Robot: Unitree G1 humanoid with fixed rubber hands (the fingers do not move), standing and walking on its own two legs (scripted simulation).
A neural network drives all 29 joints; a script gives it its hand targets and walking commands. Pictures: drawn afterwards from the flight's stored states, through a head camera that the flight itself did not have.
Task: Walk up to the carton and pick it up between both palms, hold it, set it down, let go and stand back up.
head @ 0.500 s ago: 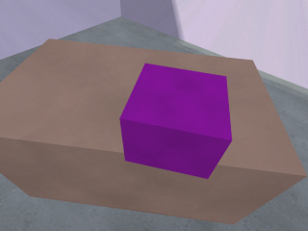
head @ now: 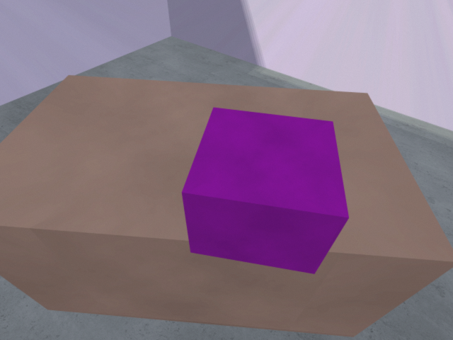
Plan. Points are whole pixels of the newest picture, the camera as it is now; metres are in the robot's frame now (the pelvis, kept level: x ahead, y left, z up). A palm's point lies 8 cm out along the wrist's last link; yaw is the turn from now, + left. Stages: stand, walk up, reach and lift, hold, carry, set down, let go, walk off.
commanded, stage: walk up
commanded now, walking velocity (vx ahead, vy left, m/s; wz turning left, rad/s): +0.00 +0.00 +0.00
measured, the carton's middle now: (261, 186) +0.46 -0.08 +0.00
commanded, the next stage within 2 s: stand in 1.12 s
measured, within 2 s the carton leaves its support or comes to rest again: neither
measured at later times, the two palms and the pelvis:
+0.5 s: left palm out of the picture +0.03 +0.13 -0.12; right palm out of the picture -0.06 -0.31 -0.16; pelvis -0.01 -0.10 +0.00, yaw -2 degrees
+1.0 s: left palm out of the picture -0.03 +0.12 -0.15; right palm out of the picture -0.04 -0.29 -0.15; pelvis -0.01 -0.09 +0.00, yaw -2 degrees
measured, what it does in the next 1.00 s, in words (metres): steps on the spot: right foot, then left foot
